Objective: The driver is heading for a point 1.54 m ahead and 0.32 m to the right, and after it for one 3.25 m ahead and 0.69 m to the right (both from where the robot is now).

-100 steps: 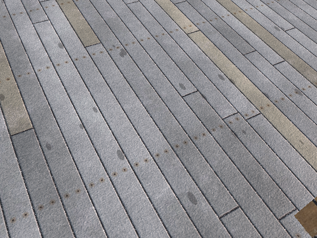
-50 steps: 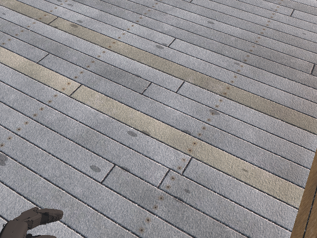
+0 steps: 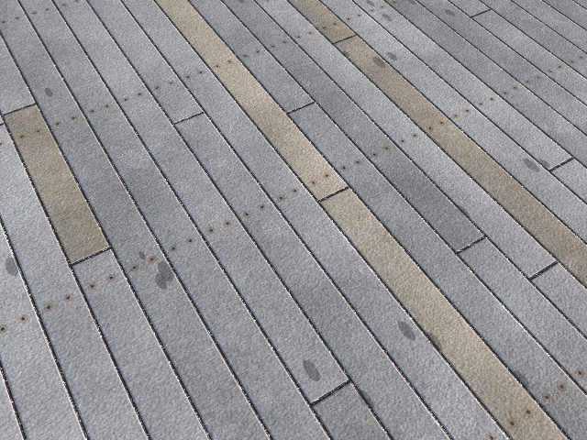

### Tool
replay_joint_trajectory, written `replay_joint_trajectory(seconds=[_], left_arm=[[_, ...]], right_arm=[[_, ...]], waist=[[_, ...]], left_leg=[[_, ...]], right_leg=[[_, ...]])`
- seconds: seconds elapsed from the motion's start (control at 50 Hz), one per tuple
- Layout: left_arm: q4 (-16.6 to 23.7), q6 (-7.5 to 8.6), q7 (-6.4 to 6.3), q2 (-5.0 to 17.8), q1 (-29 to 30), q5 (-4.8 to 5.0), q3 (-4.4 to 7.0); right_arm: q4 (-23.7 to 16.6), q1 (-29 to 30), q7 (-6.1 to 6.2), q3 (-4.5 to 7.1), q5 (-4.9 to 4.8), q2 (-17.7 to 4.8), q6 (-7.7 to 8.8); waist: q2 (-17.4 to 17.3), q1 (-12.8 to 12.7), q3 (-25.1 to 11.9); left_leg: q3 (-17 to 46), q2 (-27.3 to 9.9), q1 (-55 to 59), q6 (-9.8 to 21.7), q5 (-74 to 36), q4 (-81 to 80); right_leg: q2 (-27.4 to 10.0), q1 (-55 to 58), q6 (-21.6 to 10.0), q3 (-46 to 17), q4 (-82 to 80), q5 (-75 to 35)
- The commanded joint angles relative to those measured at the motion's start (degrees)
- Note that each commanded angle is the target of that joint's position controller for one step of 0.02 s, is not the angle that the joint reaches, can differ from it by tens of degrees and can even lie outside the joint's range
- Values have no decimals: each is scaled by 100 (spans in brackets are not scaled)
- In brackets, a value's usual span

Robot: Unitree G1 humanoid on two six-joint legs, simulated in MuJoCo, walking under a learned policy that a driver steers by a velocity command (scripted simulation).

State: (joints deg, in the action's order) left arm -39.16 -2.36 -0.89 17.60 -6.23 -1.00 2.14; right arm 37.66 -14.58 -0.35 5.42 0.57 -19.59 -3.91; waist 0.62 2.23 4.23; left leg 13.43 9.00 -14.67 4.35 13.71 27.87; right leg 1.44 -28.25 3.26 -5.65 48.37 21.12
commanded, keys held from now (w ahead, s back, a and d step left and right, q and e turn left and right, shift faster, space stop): q+shift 0.04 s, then shift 0.08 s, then w+shift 0.10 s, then w+e+shift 0.78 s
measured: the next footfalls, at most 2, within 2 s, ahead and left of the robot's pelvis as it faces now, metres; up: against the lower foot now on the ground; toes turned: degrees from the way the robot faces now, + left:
right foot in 0.14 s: +0.10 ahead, -0.11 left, +0.00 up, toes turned +15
left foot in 0.50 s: +0.15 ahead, +0.13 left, +0.00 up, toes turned +1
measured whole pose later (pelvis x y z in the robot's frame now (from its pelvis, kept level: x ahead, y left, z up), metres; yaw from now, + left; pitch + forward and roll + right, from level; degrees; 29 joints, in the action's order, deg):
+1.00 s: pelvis +0.43 -0.08 -0.05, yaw -23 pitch +2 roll +0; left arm -37.6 0.0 3.2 18.8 -4.8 -1.3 3.0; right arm 48.9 -24.9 0.0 1.6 2.3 -15.7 3.3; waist 0.9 1.9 3.2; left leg -6.3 -6.3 -0.8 -2.0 20.8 66.4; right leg 6.2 -34.0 -10.3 7.5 46.9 15.3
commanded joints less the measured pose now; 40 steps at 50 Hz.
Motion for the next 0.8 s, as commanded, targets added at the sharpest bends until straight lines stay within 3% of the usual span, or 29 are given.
replay_joint_trajectory(seconds=[0.02, 0.08, 0.12, 0.14, 0.16, 0.18, 0.2, 0.24, 0.3, 0.38, 0.42, 0.46, 0.48, 0.5, 0.52, 0.54, 0.56, 0.58, 0.6, 0.64, 0.7, 0.76, 0.8], left_arm=[[506, 145, -34, 545, 261, 39, 98], [406, 214, -87, 615, -113, 106, 104], [313, 262, -154, 593, -455, 34, 111], [322, 282, -187, 850, -565, -42, 165], [380, 224, -134, 1373, -572, -108, 263], [257, 195, -60, 1276, -719, -167, 311], [237, 199, -15, 979, -601, -136, 238], [85, 288, 65, 686, -581, -106, 158], [-172, 415, 169, 749, -980, 32, 203], [-303, 435, 203, 997, -1291, 65, 358], [-251, 402, 211, 1078, -1124, 51, 426], [-213, 375, 219, 930, -1009, 92, 429], [-137, 432, 218, 743, -880, 130, 398], [78, 532, 235, 361, -587, 184, 291], [435, 592, 233, -49, -393, 335, 138], [397, 520, 196, 339, -273, 163, 173], [290, 480, 247, 426, -313, 66, 221], [165, 443, 324, 438, -553, 11, 243], [139, 392, 415, 464, -614, -50, 270], [189, 301, 531, 353, -444, -86, 245], [369, 238, 611, 274, 37, -74, 207], [629, 217, 681, 230, 590, -67, 132], [734, 218, 747, 217, 1005, -88, 68]], right_arm=[[-335, -79, -6, 316, 31, -1074, 60], [-370, 188, -32, 289, 12, -1001, 86], [-388, 447, 10, 213, -64, -840, 101], [-388, 139, 17, 107, -83, -507, 129], [-472, -131, 20, 22, -13, -279, 126], [-367, 28, 20, 67, 208, -692, 151], [-311, 182, -15, 79, 216, -757, 197], [-151, 149, -172, -8, 218, -580, 299], [-144, 410, -305, -117, 305, -457, 422], [-354, 1107, -261, -301, 164, -188, 550], [-331, 1015, -185, -342, 75, -136, 608], [-151, 472, -2, -326, 33, -146, 700], [2, -73, 108, -248, 61, -376, 761], [114, -875, 212, -127, 128, -839, 813], [127, -992, 263, 76, 235, -1596, 758], [74, -603, 243, 41, 289, -1202, 755], [-26, -319, 199, -104, 254, -733, 795], [-37, -190, 162, -180, 225, -489, 825], [17, -200, 168, -215, 192, -410, 847], [172, -395, 144, -206, 133, -426, 904], [392, -699, 67, -205, 127, -324, 997], [571, -707, 51, -221, 168, -246, 1083], [708, -789, 75, -217, 160, -244, 1101]], waist=[[-753, 56, -786], [-875, -113, -860], [-761, -385, -784], [187, -299, -1134], [1486, -220, -1150], [1175, -368, -857], [870, -309, -505], [791, -266, -242], [697, -328, -207], [874, -481, -43], [875, -330, -53], [491, -7, -194], [214, 263, -442], [-518, 711, -878], [-1818, 732, -1138], [-956, 530, -891], [-555, 342, -629], [-505, 166, -586], [-659, 80, -504], [-725, 68, -212], [-626, 90, 83], [-657, -9, 418], [-455, 58, 623]], left_leg=[[1845, -1440, 965, 743, -2958, -228], [2011, -1329, 716, 516, -3025, -112], [1803, -1002, 117, 90, -2141, 165], [1259, -541, -547, -123, 379, 847], [4, 476, -1691, -236, 2364, 1893], [-124, 53, -2097, -223, 1886, 2816], [-170, -161, -2192, -224, 1458, 3139], [-325, -321, -2039, -326, 793, 3246], [-1057, -642, -1947, -473, 367, 2805], [-1292, -635, -1308, -699, 683, 1106], [-1385, -513, -397, -637, 789, 246], [-1419, -531, 1090, -485, -297, -652], [-1183, -851, 2337, -391, -221, -524], [-83, -1962, 3359, -200, 1072, -914], [2080, -3417, 3438, 287, 3078, -1759], [2300, -3566, 2782, 482, 3252, -1664], [1715, -3209, 2439, 391, 2868, -1615], [1101, -2932, 2198, 252, 2375, -1693], [595, -2743, 2002, 168, 2069, -1828], [-199, -2483, 1788, 74, 1331, -2039], [-1009, -2419, 1760, 71, 386, -2178], [-1832, -2329, 1449, 24, -418, -2385], [-2377, -2188, 1385, -59, -1032, -2525]], right_leg=[[215, -119, -110, -22, -409, 20], [246, 716, -243, -12, -1186, -54], [110, 1819, -341, 20, -2568, -940], [-821, 2678, -618, -959, -3153, -167], [-2066, 3162, -1237, -2820, -3706, 1349], [-2157, 2748, -1545, -3400, -3912, 2541], [-1977, 2363, -1470, -3045, -3928, 2700], [-1402, 2037, -1231, -2149, -3989, 1965], [-995, 1978, -1328, -1797, -4033, 1375], [-809, 1581, -1478, -1808, -3977, 841], [-717, 1024, -1489, -1745, -3799, 593], [-534, 222, -1343, -1695, -3296, 464], [-343, -668, -1161, -1540, -2727, 568], [64, -1513, -911, -968, -1418, 858], [432, -2423, -753, -31, 175, 789], [-209, -2566, -773, 6, 1146, 361], [-307, -2556, -763, 2, 1474, -33], [-415, -2376, -703, 43, 1586, -292], [-507, -2282, -659, 128, 1719, -418], [-592, -2466, -597, 272, 2099, -803], [-679, -2857, -572, 292, 2289, -1249], [-762, -2665, -628, 529, 1630, -1680], [-701, -2247, -794, 1000, 861, -1821]])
